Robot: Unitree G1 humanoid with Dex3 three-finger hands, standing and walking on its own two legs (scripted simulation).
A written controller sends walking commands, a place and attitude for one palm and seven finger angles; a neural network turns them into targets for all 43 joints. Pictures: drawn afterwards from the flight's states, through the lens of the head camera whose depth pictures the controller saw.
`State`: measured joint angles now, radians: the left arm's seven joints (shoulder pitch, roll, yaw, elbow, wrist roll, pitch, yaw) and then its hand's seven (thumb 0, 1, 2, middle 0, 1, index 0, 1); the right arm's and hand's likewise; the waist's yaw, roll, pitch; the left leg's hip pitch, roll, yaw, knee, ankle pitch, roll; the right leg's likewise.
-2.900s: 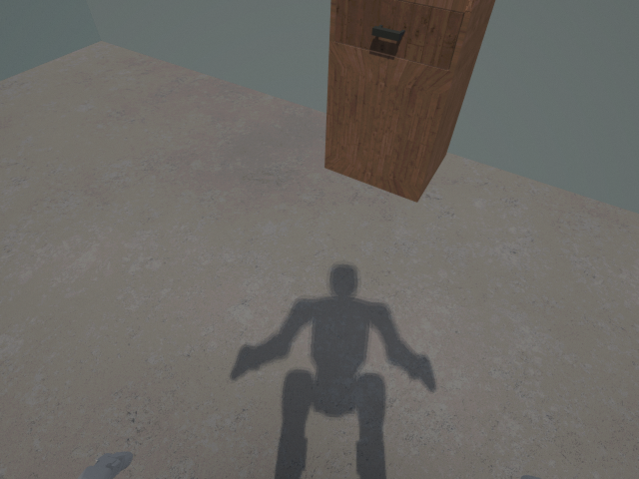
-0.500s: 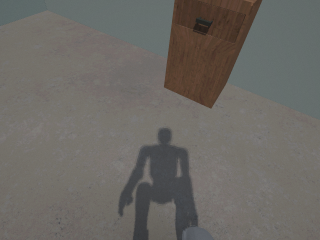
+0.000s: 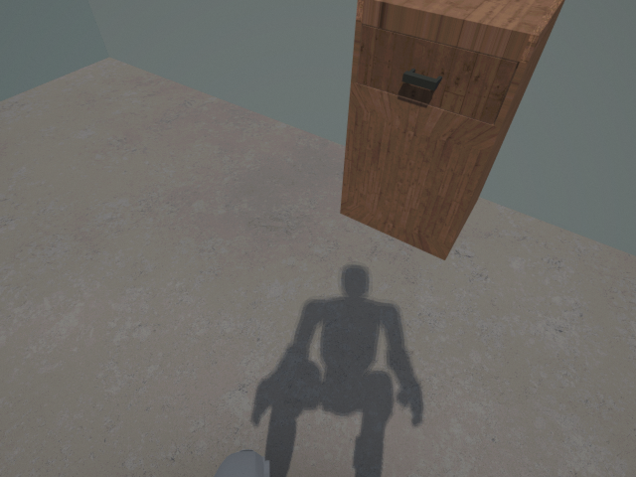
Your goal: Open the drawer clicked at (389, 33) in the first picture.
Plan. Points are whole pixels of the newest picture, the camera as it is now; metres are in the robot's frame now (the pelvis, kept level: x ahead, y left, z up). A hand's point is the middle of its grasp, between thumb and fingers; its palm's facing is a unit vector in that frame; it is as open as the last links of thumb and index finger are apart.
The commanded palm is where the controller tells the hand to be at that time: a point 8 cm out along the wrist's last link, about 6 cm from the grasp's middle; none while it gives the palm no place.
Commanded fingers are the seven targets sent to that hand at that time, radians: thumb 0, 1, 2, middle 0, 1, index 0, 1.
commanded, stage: walk to a spot facing it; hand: left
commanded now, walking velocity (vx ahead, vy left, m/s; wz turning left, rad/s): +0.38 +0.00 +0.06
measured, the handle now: (423, 77) +1.17 -0.27 -0.05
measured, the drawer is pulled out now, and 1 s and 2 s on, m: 0.00 0.00 0.00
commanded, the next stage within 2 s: turn to face it in 0.62 s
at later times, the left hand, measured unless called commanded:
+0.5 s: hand (169, 418) +0.24 +0.25 -0.17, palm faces +0.00 -0.99 -0.15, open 7.4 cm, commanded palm none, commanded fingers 0.00 0.90 0.90 -0.20 -0.30 -0.20 -0.30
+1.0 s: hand (255, 281) +0.50 +0.14 -0.16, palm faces -0.27 -0.93 -0.25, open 7.3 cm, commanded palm none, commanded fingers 0.00 0.90 0.90 -0.20 -0.30 -0.20 -0.30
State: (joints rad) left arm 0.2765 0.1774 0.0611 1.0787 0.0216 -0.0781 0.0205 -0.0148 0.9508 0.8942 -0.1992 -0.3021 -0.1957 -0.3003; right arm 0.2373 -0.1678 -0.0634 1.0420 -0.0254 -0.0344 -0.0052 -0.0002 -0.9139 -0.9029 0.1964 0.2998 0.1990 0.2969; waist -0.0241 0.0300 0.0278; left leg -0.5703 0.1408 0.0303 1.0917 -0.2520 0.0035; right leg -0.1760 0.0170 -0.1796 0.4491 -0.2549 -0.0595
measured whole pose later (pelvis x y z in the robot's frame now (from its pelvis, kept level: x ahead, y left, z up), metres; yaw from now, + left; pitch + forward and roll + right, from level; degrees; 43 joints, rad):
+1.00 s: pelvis +0.36 -0.01 +0.00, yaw -18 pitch +0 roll +1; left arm 0.16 0.16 0.06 0.99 0.01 -0.02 0.01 0.00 0.93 0.89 -0.20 -0.30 -0.20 -0.30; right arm 0.18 -0.20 -0.06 1.00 -0.02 0.00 -0.03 0.00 -0.91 -0.90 0.20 0.30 0.20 0.30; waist -0.03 0.04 0.08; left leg -0.54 0.14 0.04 1.16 -0.34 -0.08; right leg -0.33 0.02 -0.08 0.49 -0.16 -0.08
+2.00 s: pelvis +0.45 -0.04 +0.00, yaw -33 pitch -1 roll -1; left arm 0.35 0.13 0.03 1.12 0.02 -0.06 0.01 0.00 0.93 0.89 -0.20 -0.30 -0.20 -0.30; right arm 0.26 -0.19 -0.07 1.08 -0.03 0.00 0.02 0.00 -0.91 -0.90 0.20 0.30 0.20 0.30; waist -0.02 0.04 0.03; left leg -0.54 0.13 0.10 0.90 -0.26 -0.04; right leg 0.01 0.00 -0.11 0.33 -0.33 -0.02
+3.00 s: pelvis +0.60 -0.14 +0.00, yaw -32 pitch +0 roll +1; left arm 0.15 0.15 0.06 1.03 0.03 0.01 0.04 0.00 0.93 0.89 -0.20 -0.30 -0.20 -0.30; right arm 0.17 -0.20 -0.06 1.04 -0.01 0.04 -0.02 0.00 -0.91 -0.90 0.20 0.30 0.20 0.30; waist 0.02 0.02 0.09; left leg -0.34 0.03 0.04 0.80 -0.46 -0.04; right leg -0.30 -0.07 -0.15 0.48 -0.18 -0.04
